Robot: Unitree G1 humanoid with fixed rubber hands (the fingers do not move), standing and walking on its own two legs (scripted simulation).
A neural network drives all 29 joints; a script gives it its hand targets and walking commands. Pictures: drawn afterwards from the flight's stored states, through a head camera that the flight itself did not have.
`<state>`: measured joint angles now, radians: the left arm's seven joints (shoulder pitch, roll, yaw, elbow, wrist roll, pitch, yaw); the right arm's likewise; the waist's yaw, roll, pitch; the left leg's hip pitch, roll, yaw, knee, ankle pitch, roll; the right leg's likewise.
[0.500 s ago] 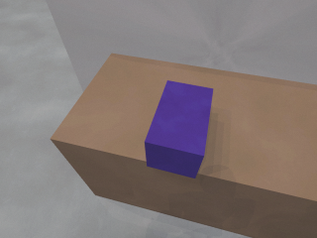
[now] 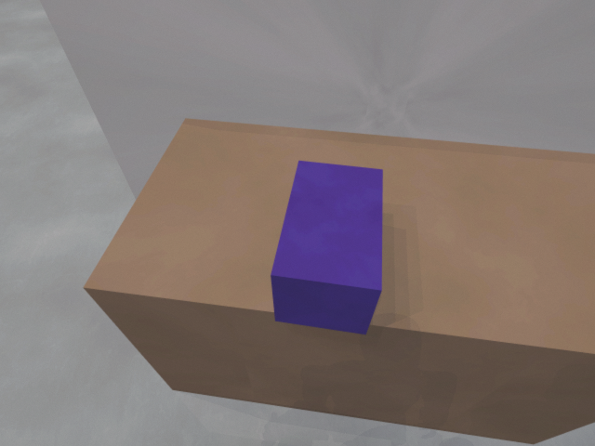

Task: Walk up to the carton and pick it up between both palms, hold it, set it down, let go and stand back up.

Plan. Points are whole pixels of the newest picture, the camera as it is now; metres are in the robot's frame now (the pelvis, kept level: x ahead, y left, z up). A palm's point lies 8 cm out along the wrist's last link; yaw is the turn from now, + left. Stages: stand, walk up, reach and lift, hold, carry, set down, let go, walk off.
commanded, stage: walk up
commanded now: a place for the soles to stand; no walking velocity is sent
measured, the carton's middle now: (330, 243) +0.46 -0.03 -0.05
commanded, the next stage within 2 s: none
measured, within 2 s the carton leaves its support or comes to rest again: neither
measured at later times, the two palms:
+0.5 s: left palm out of the picture -0.01 +0.25 -0.14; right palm out of the picture +0.01 -0.24 -0.14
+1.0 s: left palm out of the picture +0.05 +0.24 -0.14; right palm out of the picture -0.02 -0.26 -0.14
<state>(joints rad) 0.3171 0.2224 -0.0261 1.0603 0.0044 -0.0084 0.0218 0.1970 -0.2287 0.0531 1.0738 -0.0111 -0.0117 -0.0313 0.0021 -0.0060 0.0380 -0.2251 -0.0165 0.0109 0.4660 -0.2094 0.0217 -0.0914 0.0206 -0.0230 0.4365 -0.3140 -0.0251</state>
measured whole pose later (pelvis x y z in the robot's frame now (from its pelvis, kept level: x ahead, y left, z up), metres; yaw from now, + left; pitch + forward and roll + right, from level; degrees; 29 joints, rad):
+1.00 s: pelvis -0.01 +0.00 +0.00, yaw -11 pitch -2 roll +2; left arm 0.31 0.23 -0.03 1.05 0.00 -0.02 0.04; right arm 0.21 -0.24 0.03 1.07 -0.02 0.01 -0.03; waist -0.01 -0.02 0.03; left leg -0.19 0.04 0.19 0.48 -0.25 0.01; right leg -0.17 0.06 0.15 0.56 -0.34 -0.03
